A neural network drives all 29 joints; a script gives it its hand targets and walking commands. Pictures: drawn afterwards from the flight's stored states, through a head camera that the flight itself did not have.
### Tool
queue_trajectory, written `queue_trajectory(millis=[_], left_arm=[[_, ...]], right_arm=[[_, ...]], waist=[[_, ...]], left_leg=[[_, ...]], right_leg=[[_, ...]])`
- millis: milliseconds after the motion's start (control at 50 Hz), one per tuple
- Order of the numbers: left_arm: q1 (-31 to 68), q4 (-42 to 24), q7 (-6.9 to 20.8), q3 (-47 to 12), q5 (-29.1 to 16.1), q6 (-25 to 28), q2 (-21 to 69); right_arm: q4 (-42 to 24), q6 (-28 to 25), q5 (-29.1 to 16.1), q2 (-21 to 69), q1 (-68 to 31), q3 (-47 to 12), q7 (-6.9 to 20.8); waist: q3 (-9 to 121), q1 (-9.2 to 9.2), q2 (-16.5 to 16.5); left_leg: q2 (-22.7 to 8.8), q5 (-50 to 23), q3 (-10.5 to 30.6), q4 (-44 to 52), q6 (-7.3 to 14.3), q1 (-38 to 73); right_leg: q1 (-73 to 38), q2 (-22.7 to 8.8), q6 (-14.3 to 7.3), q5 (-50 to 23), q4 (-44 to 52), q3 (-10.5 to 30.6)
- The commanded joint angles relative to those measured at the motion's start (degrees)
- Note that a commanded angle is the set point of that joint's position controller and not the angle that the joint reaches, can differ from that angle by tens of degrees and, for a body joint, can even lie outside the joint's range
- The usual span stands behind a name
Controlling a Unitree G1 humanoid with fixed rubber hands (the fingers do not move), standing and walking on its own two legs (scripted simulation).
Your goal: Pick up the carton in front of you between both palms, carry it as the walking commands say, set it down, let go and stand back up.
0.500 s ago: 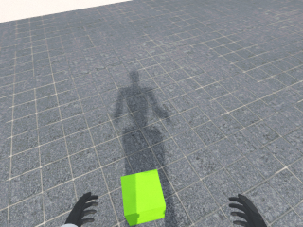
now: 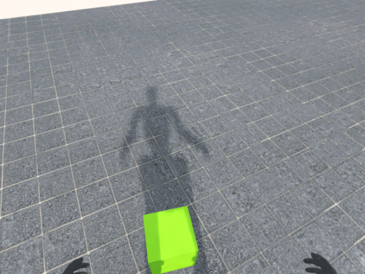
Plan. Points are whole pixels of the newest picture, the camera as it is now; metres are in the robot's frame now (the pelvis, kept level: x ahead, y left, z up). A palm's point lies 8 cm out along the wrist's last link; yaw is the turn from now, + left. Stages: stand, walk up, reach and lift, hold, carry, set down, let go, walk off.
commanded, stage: stand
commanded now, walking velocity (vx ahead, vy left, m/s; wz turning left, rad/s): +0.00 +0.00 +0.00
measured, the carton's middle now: (169, 241) +0.40 +0.07 -0.64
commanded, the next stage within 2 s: none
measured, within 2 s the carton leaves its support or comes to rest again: neither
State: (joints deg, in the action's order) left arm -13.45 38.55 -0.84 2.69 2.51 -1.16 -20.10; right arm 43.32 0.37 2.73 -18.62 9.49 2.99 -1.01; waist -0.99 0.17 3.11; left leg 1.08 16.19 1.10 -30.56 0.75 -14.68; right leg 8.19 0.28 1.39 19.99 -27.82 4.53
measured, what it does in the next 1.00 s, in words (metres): stands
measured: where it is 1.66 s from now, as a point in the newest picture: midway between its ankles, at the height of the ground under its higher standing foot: outside the picture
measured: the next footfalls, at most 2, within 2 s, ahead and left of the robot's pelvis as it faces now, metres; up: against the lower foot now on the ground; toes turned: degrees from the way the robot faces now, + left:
none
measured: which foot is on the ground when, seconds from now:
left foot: down 0.00-1.00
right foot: down 0.00-1.00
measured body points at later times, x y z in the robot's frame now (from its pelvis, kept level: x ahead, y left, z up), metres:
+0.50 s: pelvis +0.00 +0.00 +0.00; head +0.00 +0.02 +0.45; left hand +0.12 +0.30 -0.11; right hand +0.12 -0.30 -0.10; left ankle +0.00 +0.11 -0.73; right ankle -0.06 -0.14 -0.73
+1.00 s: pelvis -0.01 +0.00 +0.01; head -0.02 +0.01 +0.46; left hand +0.07 +0.31 -0.12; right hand +0.09 -0.31 -0.10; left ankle +0.00 +0.11 -0.73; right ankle -0.06 -0.14 -0.73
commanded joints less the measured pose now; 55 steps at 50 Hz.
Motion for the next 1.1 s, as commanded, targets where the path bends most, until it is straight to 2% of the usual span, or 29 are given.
queue_trajectory(millis=[0,260,780,1080], left_arm=[[1.76,-2.77,-0.47,1.37,-0.14,1.17,-6.91],[2.8,3.23,-0.98,0.51,-0.42,1.5,-8.03],[4.69,13.17,-0.68,-0.56,-0.59,2.16,-9.85],[5.45,16.2,-0.48,-0.88,-0.82,2.31,-10.62]], right_arm=[[-2.0,-0.83,-0.23,-8.49,-2.02,1.65,-0.35],[3.82,-1.05,-0.78,-9.68,-3.48,0.83,-0.29],[12.72,-0.94,-1.37,-11.48,-5.41,-0.28,0.11],[15.31,-1.1,-1.62,-12.37,-5.83,-0.77,0.2]], waist=[[4.81,0.14,-4.44],[3.86,0.12,-2.94],[1.31,0.19,-3.1],[1.21,0.11,-3.12]], left_leg=[[-5.13,-18.4,4.38,3.93,0.64,6.6],[-5.4,-21.27,4.64,4.9,0.77,7.61],[-6.15,-13.86,6.62,9.85,0.65,7.28],[-6.33,-13.68,7.26,10.82,0.65,7.23]], right_leg=[[2.16,-2.71,-0.67,-15.93,3.0,1.06],[0.35,-3.78,-0.71,-18.79,4.66,1.25],[-0.37,-5.24,-0.99,-12.72,9.97,1.97],[-0.67,-5.61,-1.28,-12.0,11.19,1.88]])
